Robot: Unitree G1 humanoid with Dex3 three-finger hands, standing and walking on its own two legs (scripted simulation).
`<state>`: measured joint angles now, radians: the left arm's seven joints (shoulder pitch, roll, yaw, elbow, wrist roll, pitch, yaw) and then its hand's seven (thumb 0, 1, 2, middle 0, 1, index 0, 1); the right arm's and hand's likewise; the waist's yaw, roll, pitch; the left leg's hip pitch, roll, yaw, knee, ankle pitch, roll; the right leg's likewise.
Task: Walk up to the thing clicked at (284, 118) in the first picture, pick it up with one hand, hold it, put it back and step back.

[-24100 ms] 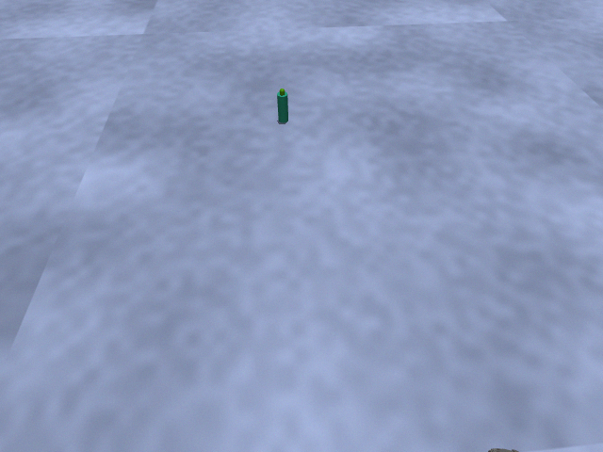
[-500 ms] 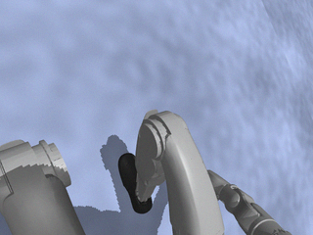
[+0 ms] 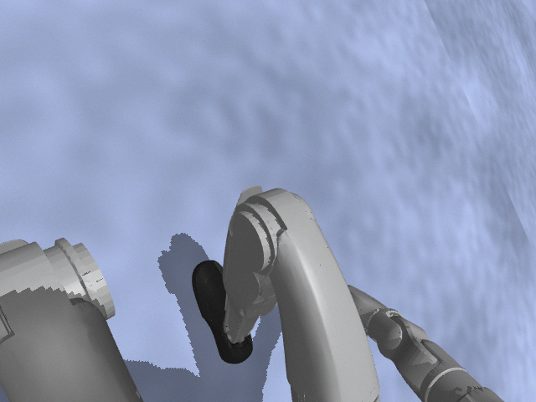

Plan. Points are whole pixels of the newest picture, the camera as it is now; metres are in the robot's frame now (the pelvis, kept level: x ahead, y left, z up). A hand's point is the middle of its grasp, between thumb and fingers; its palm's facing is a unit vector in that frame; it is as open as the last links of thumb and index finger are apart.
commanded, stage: open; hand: left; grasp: from the side
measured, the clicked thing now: out of the picture +0.44 +0.33 -0.19
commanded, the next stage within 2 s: withdraw in 0.28 s
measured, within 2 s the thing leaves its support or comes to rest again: neither
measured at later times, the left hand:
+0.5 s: hand out of the picture +0.45 +0.32 -0.15, palm faces +0.43 -0.90 +0.01, open 16.1 cm
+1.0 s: hand out of the picture +0.39 +0.39 -0.06, palm faces +0.37 -0.91 -0.19, open 17.5 cm
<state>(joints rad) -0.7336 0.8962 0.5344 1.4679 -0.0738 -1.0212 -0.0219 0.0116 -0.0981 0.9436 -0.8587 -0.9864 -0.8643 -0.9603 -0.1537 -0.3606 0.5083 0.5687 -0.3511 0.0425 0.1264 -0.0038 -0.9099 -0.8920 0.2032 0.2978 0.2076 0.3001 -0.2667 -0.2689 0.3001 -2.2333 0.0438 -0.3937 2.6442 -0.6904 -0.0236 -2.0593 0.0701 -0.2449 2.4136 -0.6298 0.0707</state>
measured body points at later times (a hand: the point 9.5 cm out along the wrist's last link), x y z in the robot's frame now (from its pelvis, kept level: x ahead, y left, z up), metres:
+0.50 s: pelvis +0.00 +0.00 +0.00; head +0.23 +0.18 +0.34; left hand +0.42 +0.37 -0.15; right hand +0.16 -0.24 -0.04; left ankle +0.08 +0.13 -0.25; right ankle +0.14 -0.12 -0.25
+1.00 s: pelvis +0.01 +0.00 +0.03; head +0.19 +0.15 +0.41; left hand +0.36 +0.44 -0.05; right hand +0.18 -0.25 -0.05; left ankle +0.08 +0.13 -0.25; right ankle +0.14 -0.12 -0.25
